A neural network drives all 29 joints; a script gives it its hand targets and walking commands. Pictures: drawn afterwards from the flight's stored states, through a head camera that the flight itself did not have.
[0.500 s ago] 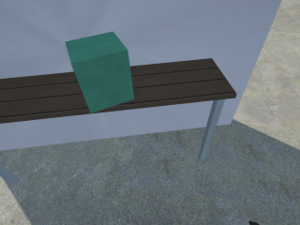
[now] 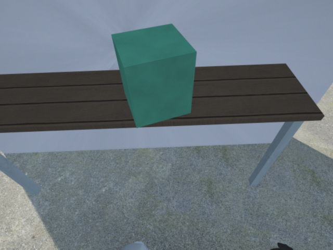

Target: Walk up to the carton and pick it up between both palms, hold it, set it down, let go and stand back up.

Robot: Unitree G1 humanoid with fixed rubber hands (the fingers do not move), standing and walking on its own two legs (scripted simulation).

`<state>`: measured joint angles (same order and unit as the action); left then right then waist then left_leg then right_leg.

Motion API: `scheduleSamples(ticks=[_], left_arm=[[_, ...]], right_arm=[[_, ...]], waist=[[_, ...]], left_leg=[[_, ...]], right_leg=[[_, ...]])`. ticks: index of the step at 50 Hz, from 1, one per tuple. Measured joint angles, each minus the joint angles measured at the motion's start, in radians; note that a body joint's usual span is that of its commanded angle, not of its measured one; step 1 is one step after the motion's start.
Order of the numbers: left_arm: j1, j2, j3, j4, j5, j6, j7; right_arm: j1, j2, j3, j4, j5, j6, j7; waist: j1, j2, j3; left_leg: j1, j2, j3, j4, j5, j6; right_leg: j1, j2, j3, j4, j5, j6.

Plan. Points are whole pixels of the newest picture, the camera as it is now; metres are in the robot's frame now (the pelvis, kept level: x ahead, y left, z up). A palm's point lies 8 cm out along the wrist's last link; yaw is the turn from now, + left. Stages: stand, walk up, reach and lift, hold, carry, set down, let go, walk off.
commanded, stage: walk up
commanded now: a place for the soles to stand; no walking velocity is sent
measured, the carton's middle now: (154, 76) +0.66 +0.05 +0.04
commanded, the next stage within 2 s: none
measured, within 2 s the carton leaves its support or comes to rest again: neither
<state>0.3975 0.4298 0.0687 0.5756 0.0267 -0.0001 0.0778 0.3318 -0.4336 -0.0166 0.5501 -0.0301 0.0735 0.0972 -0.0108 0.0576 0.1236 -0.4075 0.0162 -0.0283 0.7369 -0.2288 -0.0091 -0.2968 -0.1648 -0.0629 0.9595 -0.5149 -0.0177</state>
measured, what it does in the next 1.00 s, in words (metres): steps on the spot: right foot, then left foot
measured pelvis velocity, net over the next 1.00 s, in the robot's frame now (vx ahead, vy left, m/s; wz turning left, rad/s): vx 0.05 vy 0.05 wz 0.05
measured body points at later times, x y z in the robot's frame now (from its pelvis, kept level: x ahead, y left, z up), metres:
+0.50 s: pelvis +0.03 +0.01 +0.02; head +0.05 -0.03 +0.47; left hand +0.11 +0.35 -0.02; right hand +0.16 -0.28 -0.10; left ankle +0.05 +0.18 -0.68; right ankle +0.07 -0.10 -0.71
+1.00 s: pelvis +0.05 +0.05 +0.02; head +0.04 +0.04 +0.47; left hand +0.14 +0.38 -0.04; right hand +0.18 -0.26 -0.08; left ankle +0.07 +0.19 -0.71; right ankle +0.07 -0.10 -0.71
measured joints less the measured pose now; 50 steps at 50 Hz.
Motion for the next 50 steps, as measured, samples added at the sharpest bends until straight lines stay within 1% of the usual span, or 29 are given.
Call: scheduleSamples(ticks=[2,3,5,8,11,13,14,15,16,17,19,20,22,24,25,26,28,29,30,31,34,50], left_arm=[[-0.014,0.0,0.0,-0.001,-0.007,0.008,0.002],[-0.018,0.001,0.0,-0.001,-0.008,0.008,0.002],[-0.02,0.001,0.0,-0.002,-0.008,0.004,0.001],[-0.019,0.001,0.0,-0.002,-0.008,0.007,-0.008],[-0.019,0.002,0.0,-0.002,-0.01,0.009,-0.016],[-0.017,0.002,0.0,-0.003,-0.01,0.002,-0.02],[-0.017,0.001,0.0,-0.002,-0.01,-0.002,-0.022],[-0.018,0.001,0.0,-0.002,-0.009,-0.004,-0.025],[-0.018,0.001,0.0,-0.002,-0.006,-0.006,-0.027],[-0.018,0.001,0.0,-0.002,-0.003,-0.009,-0.027],[-0.018,0.001,0.0,-0.002,-0.002,-0.019,-0.027],[-0.018,0.001,0.0,-0.002,-0.002,-0.025,-0.027],[-0.019,0.001,0.0,-0.002,-0.002,-0.034,-0.028],[-0.019,0.001,-0.001,-0.002,-0.002,-0.034,-0.035],[-0.019,0.001,-0.001,-0.002,-0.002,-0.031,-0.039],[-0.019,0.001,-0.001,-0.002,-0.004,-0.027,-0.043],[-0.019,0.001,-0.001,-0.002,-0.011,-0.019,-0.05],[-0.024,0.001,-0.001,-0.001,-0.015,-0.013,-0.055],[-0.027,0.001,0.0,-0.001,-0.02,-0.008,-0.06],[-0.027,0.001,0.0,-0.001,-0.022,-0.005,-0.062],[-0.034,0.001,0.0,0.0,-0.024,-0.008,-0.066],[-0.1,0.001,0.0,0.084,-0.027,-0.023,-0.072]], right_arm=[[0.0,0.0,0.0,0.002,0.0,0.0,-0.006],[0.0,0.0,0.0,0.0,0.0,0.0,-0.01],[0.0,0.0,0.0,0.0,0.0,0.0,-0.021],[0.0,0.001,0.0,0.0,0.0,0.0,-0.032],[-0.009,0.001,0.001,0.0,0.0,0.0,-0.037],[-0.024,0.001,0.001,0.004,0.0,0.0,-0.037],[-0.034,0.001,0.0,0.011,0.0,0.001,-0.038],[-0.04,0.001,0.0,0.018,0.001,0.001,-0.038],[-0.04,0.001,0.0,0.023,0.001,0.0,-0.039],[-0.04,0.0,0.0,0.028,0.001,0.0,-0.039],[-0.041,-0.003,0.0,0.037,0.001,0.0,-0.039],[-0.04,-0.004,0.0,0.04,0.001,0.0,-0.039],[-0.04,-0.004,0.0,0.045,0.001,-0.001,-0.039],[-0.04,-0.004,0.0,0.06,0.001,-0.004,-0.039],[-0.04,-0.004,0.0,0.071,0.002,-0.006,-0.039],[-0.04,-0.004,0.0,0.082,0.004,-0.009,-0.039],[-0.04,-0.004,0.0,0.1,0.007,-0.017,-0.046],[-0.043,-0.003,0.0,0.113,0.007,-0.021,-0.048],[-0.043,-0.002,0.0,0.126,0.009,-0.023,-0.049],[-0.044,-0.002,0.0,0.136,0.011,-0.025,-0.052],[-0.056,-0.002,0.0,0.153,0.019,-0.036,-0.054],[-0.117,-0.002,0.001,0.239,0.025,-0.052,-0.054]], waist=[[-0.004,-0.007,-0.014],[-0.006,-0.011,-0.018],[-0.011,-0.015,-0.026],[-0.012,-0.016,-0.04],[-0.011,-0.017,-0.049],[-0.011,-0.016,-0.049],[-0.01,-0.013,-0.049],[-0.009,-0.014,-0.051],[-0.007,-0.017,-0.052],[-0.007,-0.02,-0.052],[-0.008,-0.02,-0.059],[-0.008,-0.02,-0.064],[-0.007,-0.018,-0.065],[-0.002,-0.017,-0.064],[0.001,-0.017,-0.063],[0.005,-0.016,-0.064],[0.01,-0.011,-0.065],[0.012,-0.016,-0.063],[0.012,-0.023,-0.066],[0.012,-0.027,-0.073],[0.012,-0.031,-0.084],[0.012,-0.032,-0.124]], left_leg=[[0.003,-0.005,0.0,-0.021,-0.017,0.0],[0.006,-0.009,0.0,-0.036,-0.013,0.002],[0.011,-0.021,0.002,-0.053,-0.002,0.008],[0.013,-0.038,0.002,-0.054,-0.007,0.016],[0.012,-0.047,0.002,-0.055,-0.012,0.017],[0.013,-0.049,0.002,-0.047,-0.018,0.018],[0.014,-0.048,0.001,-0.04,-0.026,0.018],[0.015,-0.051,0.002,-0.023,-0.076,0.018],[0.015,-0.057,0.003,0.016,-0.143,0.018],[0.015,-0.059,0.002,0.066,-0.183,0.018],[0.014,-0.057,0.002,0.133,-0.197,0.018],[0.014,-0.051,0.001,0.137,-0.198,0.018],[0.018,-0.036,0.0,0.121,-0.212,0.018],[0.033,-0.025,0.0,0.065,-0.219,0.018],[0.046,-0.022,0.0,0.022,-0.209,0.018],[0.064,-0.02,-0.001,-0.037,-0.165,0.018],[0.107,-0.01,-0.001,-0.151,-0.035,0.017],[0.11,-0.008,0.0,-0.159,-0.001,0.006],[0.11,-0.008,0.0,-0.156,0.0,-0.007],[0.11,-0.006,0.0,-0.156,-0.01,-0.011],[0.11,0.005,0.0,-0.156,-0.031,-0.013],[0.116,0.007,0.0,-0.171,-0.028,-0.014]], right_leg=[[-0.084,0.05,0.0,0.117,-0.005,0.0],[-0.116,0.07,0.001,0.147,-0.006,0.0],[-0.155,0.094,0.003,0.151,-0.007,0.0],[-0.163,0.106,0.005,0.071,-0.007,0.0],[-0.131,0.114,0.005,-0.072,0.006,0.0],[-0.079,0.119,0.005,-0.205,0.107,0.0],[-0.073,0.121,0.004,-0.225,0.185,0.0],[-0.071,0.117,0.005,-0.222,0.212,0.0],[-0.062,0.109,0.006,-0.221,0.212,-0.002],[-0.05,0.099,0.006,-0.226,0.202,-0.004],[-0.034,0.078,0.006,-0.246,0.192,-0.004],[-0.034,0.069,0.005,-0.257,0.193,-0.004],[-0.034,0.055,0.004,-0.273,0.201,-0.004],[-0.035,0.047,0.003,-0.277,0.202,-0.004],[-0.036,0.046,0.003,-0.277,0.201,-0.004],[-0.036,0.047,0.002,-0.276,0.2,-0.002],[-0.039,0.057,0.002,-0.266,0.193,0.012],[-0.039,0.057,0.004,-0.26,0.189,0.015],[-0.034,0.057,0.004,-0.266,0.187,0.016],[-0.027,0.061,0.004,-0.282,0.186,0.016],[-0.008,0.075,0.004,-0.33,0.22,0.016],[0.021,0.08,0.003,-0.395,0.246,0.021]])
